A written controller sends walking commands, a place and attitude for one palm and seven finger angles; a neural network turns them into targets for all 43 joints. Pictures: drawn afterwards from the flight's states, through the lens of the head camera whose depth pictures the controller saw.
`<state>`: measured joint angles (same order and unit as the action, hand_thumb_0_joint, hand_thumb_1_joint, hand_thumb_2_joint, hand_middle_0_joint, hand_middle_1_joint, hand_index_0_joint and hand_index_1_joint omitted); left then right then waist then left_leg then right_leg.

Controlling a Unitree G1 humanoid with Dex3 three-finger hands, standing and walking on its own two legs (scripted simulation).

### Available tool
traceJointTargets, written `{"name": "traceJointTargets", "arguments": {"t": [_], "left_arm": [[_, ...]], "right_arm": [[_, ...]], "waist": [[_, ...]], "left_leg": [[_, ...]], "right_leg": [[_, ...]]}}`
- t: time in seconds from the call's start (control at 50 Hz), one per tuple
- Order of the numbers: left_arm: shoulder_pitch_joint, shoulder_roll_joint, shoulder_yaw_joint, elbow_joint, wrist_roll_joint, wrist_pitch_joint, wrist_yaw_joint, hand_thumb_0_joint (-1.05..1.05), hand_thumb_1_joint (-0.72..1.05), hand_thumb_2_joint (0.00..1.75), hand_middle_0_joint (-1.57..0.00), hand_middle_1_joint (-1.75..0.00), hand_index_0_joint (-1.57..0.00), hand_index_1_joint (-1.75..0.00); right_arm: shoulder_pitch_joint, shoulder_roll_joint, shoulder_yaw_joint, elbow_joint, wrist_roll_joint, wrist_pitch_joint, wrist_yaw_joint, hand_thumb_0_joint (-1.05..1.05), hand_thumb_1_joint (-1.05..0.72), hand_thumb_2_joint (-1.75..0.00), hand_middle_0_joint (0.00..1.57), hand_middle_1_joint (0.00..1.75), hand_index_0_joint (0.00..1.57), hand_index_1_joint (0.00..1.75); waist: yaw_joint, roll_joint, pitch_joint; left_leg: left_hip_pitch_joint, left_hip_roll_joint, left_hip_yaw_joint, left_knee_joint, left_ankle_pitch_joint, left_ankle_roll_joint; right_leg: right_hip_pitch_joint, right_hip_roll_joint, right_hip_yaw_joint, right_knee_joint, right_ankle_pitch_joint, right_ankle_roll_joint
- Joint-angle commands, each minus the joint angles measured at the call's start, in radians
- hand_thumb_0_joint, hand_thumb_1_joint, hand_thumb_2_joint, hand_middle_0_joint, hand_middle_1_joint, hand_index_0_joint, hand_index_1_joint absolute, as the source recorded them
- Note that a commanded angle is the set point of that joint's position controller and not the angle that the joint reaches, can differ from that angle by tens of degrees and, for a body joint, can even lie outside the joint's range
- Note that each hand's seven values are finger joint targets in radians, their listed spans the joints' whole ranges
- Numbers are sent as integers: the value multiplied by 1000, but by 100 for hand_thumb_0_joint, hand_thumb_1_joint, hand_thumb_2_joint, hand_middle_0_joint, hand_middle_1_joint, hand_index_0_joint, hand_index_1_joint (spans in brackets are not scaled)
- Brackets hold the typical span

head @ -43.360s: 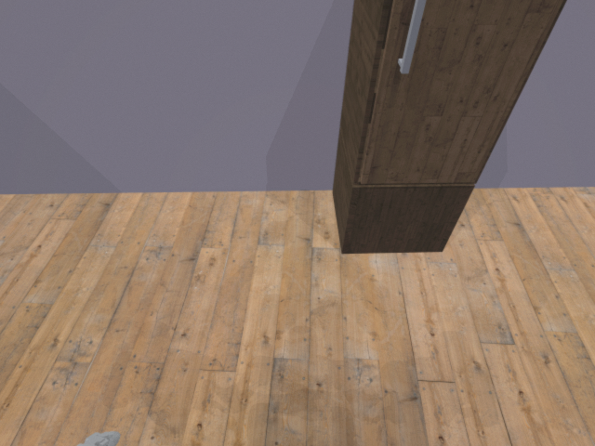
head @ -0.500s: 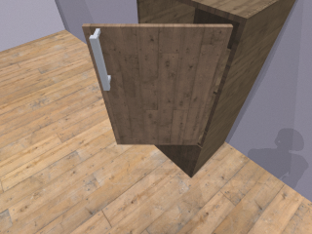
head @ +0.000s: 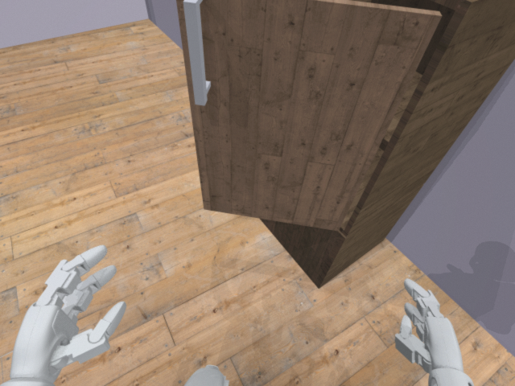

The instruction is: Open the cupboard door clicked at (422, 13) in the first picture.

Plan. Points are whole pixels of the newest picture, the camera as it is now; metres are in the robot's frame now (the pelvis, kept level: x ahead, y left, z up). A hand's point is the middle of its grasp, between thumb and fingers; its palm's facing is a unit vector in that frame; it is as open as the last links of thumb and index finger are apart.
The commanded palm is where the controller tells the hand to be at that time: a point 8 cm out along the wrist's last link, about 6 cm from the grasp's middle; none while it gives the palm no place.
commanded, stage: raise the hand with hooked fingers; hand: left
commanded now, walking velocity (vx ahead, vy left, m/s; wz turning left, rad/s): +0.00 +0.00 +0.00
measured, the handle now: (200, 51) +0.58 +0.19 +0.21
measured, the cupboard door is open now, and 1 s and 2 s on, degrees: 46 46 46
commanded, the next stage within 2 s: move the hooked fingers beside the handle in 1.58 s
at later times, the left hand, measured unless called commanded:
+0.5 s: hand (86, 240) +0.25 +0.26 +0.12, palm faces -0.01 -1.00 -0.05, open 12.2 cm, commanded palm +0.22 +0.31 +0.15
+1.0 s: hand (37, 154) +0.29 +0.29 +0.22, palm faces +0.05 -0.99 -0.09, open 13.9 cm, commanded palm +0.27 +0.34 +0.23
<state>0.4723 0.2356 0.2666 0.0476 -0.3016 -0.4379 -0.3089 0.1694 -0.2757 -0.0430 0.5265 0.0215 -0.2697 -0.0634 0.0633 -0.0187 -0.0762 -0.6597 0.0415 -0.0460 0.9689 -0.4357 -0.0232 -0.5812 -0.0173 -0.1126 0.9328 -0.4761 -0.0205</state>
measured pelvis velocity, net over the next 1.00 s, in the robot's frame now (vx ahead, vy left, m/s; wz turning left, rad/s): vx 0.01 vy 0.03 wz -0.01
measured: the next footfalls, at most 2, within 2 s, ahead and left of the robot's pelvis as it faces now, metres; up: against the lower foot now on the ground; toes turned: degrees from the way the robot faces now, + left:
none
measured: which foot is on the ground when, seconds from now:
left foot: down 0.00-1.00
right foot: down 0.00-1.00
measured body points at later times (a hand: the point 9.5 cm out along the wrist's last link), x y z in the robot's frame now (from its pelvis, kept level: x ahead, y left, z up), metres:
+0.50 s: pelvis +0.01 +0.03 +0.03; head +0.02 +0.02 +0.48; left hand +0.24 +0.31 +0.13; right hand +0.14 -0.24 -0.05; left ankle +0.03 +0.13 -0.68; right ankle +0.00 -0.11 -0.68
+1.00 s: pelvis +0.01 +0.03 +0.05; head -0.01 +0.02 +0.50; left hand +0.28 +0.35 +0.23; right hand +0.19 -0.19 -0.02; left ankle +0.03 +0.13 -0.68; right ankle +0.00 -0.11 -0.68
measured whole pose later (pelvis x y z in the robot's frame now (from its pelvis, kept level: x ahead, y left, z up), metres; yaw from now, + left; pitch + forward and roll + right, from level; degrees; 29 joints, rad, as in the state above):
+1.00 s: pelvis +0.01 +0.03 +0.05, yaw -1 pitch -2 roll -1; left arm -0.12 0.45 0.44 0.13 -0.32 0.06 -0.43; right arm 0.23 -0.24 0.10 0.61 0.06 -0.25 -0.13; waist 0.06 0.04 -0.02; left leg -0.26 0.01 0.00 0.57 -0.27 0.01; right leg -0.19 -0.03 -0.07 0.51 -0.29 0.02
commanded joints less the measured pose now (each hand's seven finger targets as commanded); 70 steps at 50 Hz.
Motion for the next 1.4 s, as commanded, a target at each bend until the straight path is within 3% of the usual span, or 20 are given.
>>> {"name": "traceJointTargets", "arguments": {"t": [0.0, 0.06, 0.14, 0.22, 0.32, 0.4, 0.52, 0.58, 0.66, 0.72, 0.78, 0.84, 0.92, 1.0, 1.1, 1.22, 1.24, 1.32, 1.34, 1.38], "left_arm": [[-359, 186, -8, -335, -18, -132, -48, 0, 27, 63, -25, -70, -25, -70], [-350, 263, 46, -150, -25, 10, -132, 0, 20, 60, -25, -75, -25, -75], [-247, 338, 206, -57, -95, 211, -169, 0, 11, 56, -26, -81, -26, -81], [-204, 355, 324, -156, -168, 224, -109, 0, 1, 52, -26, -87, -26, -87], [-296, 250, 177, -195, -126, 162, -78, 0, -10, 47, -27, -94, -27, -94], [-430, 288, 134, -190, -84, 199, -101, 0, -20, 43, -28, -100, -28, -100], [-554, 431, 257, -296, -63, 220, -56, 0, -34, 37, -29, -110, -29, -110], [-565, 397, 262, -247, -81, 248, -48, 0, -41, 34, -29, -114, -29, -114], [-608, 365, 221, -112, -85, 367, -90, 0, -50, 30, -30, -120, -30, -120], [-661, 356, 176, -56, -66, 455, -119, 0, -50, 30, -30, -120, -30, -120], [-780, 406, 196, -107, -56, 478, -125, 0, -50, 30, -30, -120, -30, -120], [-912, 496, 260, -212, -51, 437, -116, 0, -50, 30, -30, -120, -30, -120], [-945, 542, 311, -178, -49, 407, -104, 0, -50, 30, -30, -120, -30, -120], [-949, 501, 265, 23, -46, 495, -136, 0, -50, 30, -30, -120, -30, -120], [-953, 496, 232, 87, -39, 585, -174, 0, -50, 30, -30, -120, -30, -120], [-941, 573, 336, -56, -75, 502, -164, 0, -50, 30, -30, -120, -30, -120], [-953, 580, 347, -69, -71, 490, -156, 0, -50, 30, -30, -120, -30, -120], [-980, 584, 359, -85, -57, 466, -118, 0, -50, 30, -30, -120, -30, -120], [-985, 562, 338, -72, -48, 473, -118, 0, -50, 30, -30, -120, -30, -120], [-987, 525, 300, -40, -39, 490, -119, 0, -50, 30, -30, -120, -30, -120]], "right_arm": [[40, -106, -5, -53, 17, -63, -29, 0, -90, -90, 20, 30, 20, 30], [31, -122, 5, -44, 33, -51, -47, 0, -90, -90, 20, 30, 20, 30], [-8, -109, 16, -97, 35, -32, -53, 0, -90, -90, 20, 30, 20, 30], [-22, -82, 23, -129, 26, -39, -37, 0, -90, -90, 20, 30, 20, 30], [23, -104, 17, -105, 28, -66, -22, 0, -90, -90, 20, 30, 20, 30], [46, -123, 14, -79, 44, -82, -45, 0, -90, -90, 20, 30, 20, 30], [28, -119, 32, -68, 33, -90, -62, 0, -90, -90, 20, 30, 20, 30], [5, -108, 43, -70, 37, -85, -60, 0, -90, -90, 20, 30, 20, 30], [-9, -112, 53, -71, 53, -66, -62, 0, -90, -90, 20, 30, 20, 30], [-9, -115, 62, -82, 59, -48, -65, 0, -90, -90, 20, 30, 20, 30], [-20, -114, 66, -93, 58, -37, -69, 0, -90, -90, 20, 30, 20, 30], [-36, -107, 74, -95, 48, -37, -71, 0, -90, -90, 20, 30, 20, 30], [-36, -101, 84, -73, 42, -42, -76, 0, -90, -90, 20, 30, 20, 30], [-38, -110, 84, -55, 61, -27, -80, 0, -90, -90, 20, 30, 20, 30], [-39, -121, 77, -80, 70, -12, -68, 0, -90, -90, 20, 30, 20, 30], [-55, -115, 69, -99, 58, -9, -48, 0, -90, -90, 20, 30, 20, 30], [-56, -114, 67, -102, 56, -12, -47, 0, -90, -90, 20, 30, 20, 30], [-46, -107, 64, -86, 54, -16, -54, 0, -90, -90, 20, 30, 20, 30], [-49, -105, 64, -84, 56, -18, -55, 0, -90, -90, 20, 30, 20, 30], [-44, -107, 63, -77, 60, -15, -62, 0, -90, -90, 20, 30, 20, 30]], "waist": [[-142, 150, -122], [-127, 83, -77], [-24, 17, -192], [32, -15, -236], [-28, 25, -102], [-61, 81, -92], [-22, 140, -166], [-16, 159, -129], [-19, 153, -42], [-26, 93, -6], [-34, 78, -58], [-30, 122, -139], [-16, 168, -145], [-30, 131, -47], [-23, 69, -84], [1, 39, -162], [3, 69, -177], [0, 104, -145], [-8, 146, -138], [-20, 139, -109]], "left_leg": [[167, -33, 25, -114, 138, 56], [117, -34, 24, -140, 122, 56], [147, -47, 28, -197, 229, 50], [180, -51, 21, -239, 332, 39], [234, -45, 39, -286, 292, 43], [293, -38, 27, -340, 190, 51], [402, -34, -3, -406, 258, 42], [424, -33, -2, -434, 283, 32], [414, -34, 5, -466, 262, 29], [413, -34, -3, -488, 234, 36], [458, -36, -7, -490, 246, 43], [528, -40, -8, -495, 306, 42], [561, -41, -9, -516, 334, 35], [510, -42, -2, -545, 261, 38], [514, -49, 8, -531, 316, 46], [536, -55, 28, -509, 390, 51], [547, -56, 32, -513, 400, 52], [549, -56, 47, -516, 398, 53], [558, -55, 54, -518, 393, 54], [550, -54, 55, -522, 367, 53]], "right_leg": [[-25, 30, 112, -208, 142, 5], [21, 19, 146, -271, 104, 13], [201, -6, 144, -299, 212, 26], [292, 3, 104, -275, 400, 33], [181, 28, 72, -295, 331, 21], [145, 28, 63, -341, 183, 18], [254, 36, 35, -355, 241, 0], [266, 40, 21, -369, 279, -2], [270, 39, 23, -409, 292, -1], [277, 41, 27, -440, 274, -1], [284, 41, 31, -454, 279, 2], [332, 44, 39, -467, 318, -4], [364, 46, 37, -489, 338, -11], [332, 36, 35, -518, 297, -5], [354, 29, 40, -520, 359, -3], [420, 29, 56, -506, 446, -1], [418, 31, 57, -502, 459, -1], [416, 27, 61, -508, 464, 1], [401, 25, 63, -510, 467, 2], [383, 24, 62, -516, 445, 5]]}}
